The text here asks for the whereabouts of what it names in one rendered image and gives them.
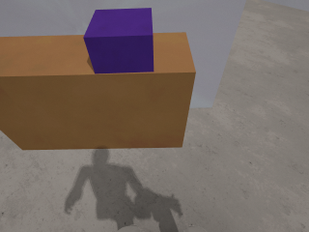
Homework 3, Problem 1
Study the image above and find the pedestal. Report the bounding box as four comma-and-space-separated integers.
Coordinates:
0, 32, 196, 151

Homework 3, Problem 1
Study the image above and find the carton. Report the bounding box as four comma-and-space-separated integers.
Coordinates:
83, 8, 155, 74

